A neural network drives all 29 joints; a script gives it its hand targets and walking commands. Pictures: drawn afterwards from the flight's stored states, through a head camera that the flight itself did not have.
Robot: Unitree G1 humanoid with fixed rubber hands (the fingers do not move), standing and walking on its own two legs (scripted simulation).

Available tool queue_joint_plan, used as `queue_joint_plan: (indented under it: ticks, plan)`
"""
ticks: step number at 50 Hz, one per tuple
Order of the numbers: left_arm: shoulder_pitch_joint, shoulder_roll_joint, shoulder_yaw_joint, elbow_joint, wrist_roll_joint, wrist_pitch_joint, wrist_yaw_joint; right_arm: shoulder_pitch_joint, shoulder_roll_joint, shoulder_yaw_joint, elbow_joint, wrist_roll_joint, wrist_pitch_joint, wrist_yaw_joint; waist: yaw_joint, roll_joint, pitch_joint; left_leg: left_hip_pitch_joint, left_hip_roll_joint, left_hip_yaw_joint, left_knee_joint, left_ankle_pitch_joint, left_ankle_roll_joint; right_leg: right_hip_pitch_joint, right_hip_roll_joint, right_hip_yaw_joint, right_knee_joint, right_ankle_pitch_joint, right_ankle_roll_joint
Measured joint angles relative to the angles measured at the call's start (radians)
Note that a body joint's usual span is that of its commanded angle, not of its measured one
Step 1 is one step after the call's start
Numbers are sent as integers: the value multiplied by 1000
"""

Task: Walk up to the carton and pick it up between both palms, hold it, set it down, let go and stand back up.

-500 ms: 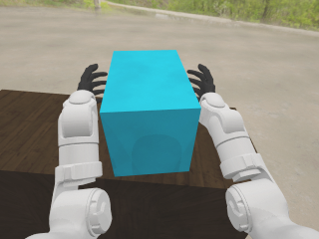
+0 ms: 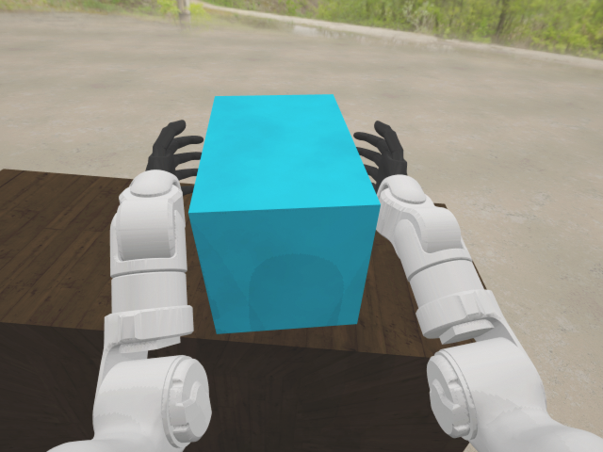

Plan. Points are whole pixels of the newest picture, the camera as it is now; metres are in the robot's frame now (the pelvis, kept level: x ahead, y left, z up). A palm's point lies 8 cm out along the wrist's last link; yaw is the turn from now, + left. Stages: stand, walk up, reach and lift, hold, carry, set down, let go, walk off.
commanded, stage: hold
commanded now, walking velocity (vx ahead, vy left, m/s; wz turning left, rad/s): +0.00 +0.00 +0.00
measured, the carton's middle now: (280, 201) +0.41 +0.00 +0.20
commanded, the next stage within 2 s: set down in 0.02 s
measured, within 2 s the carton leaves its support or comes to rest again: neither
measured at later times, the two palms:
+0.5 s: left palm (164, 189) +0.38 +0.15 +0.23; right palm (372, 203) +0.38 -0.13 +0.21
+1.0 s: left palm (179, 202) +0.40 +0.14 +0.20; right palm (375, 214) +0.39 -0.14 +0.19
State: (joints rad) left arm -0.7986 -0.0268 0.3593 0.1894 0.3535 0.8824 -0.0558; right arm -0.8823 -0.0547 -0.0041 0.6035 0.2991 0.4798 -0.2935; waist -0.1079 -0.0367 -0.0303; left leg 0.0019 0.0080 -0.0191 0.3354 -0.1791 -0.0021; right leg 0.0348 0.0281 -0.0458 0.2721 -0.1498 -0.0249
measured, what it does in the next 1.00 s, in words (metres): stands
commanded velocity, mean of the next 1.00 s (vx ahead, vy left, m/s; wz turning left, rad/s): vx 0.00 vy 0.00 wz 0.00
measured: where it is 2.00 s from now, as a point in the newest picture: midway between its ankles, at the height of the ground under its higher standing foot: outside the picture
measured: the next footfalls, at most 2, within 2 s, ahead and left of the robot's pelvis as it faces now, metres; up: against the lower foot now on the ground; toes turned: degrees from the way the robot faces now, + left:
none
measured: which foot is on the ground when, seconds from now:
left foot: down 0.00-1.00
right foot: down 0.00-1.00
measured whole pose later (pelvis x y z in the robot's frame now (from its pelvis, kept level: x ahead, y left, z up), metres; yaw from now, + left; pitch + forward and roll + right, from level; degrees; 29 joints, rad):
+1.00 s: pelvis +0.01 +0.01 +0.00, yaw +1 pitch -9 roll -1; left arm -0.79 -0.08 0.35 0.39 0.43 0.55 -0.03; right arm -0.80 0.03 -0.22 0.80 0.00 0.05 -0.16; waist -0.09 -0.06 0.07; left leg 0.03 0.00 -0.01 0.30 -0.17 0.01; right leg 0.07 0.01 -0.07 0.23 -0.14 -0.01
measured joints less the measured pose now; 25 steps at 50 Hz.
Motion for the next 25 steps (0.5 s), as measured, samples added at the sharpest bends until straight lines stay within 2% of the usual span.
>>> queue_joint_plan:
  ticks: [5, 9, 19, 25]
  plan:
    - [-8, 4, 3, -1, -7, -8, 0, -8, 7, -14, -7, -16, -1, 2, 1, 6, 8, -4, 0, 1, 7, -2, 0, -4, 0, 1, 5, -1, 1]
    - [-29, 2, 17, 25, 0, -52, -3, -16, 22, -45, 3, -54, -38, 19, 4, 9, 14, 1, -2, 2, 1, 1, 2, 0, -2, 1, 3, 0, 2]
    - [-59, -14, 54, 113, 83, -219, -48, -3, 82, -145, 107, -214, -248, 80, 14, -13, 67, 61, -10, -3, -38, 12, 5, 56, -11, -10, -19, -2, 5]
    - [17, -26, 8, 73, 84, -261, -40, 82, 98, -130, 104, -231, -346, 85, 11, -31, 106, 65, -10, -13, -25, 1, 6, 79, -11, -25, -35, -2, 5]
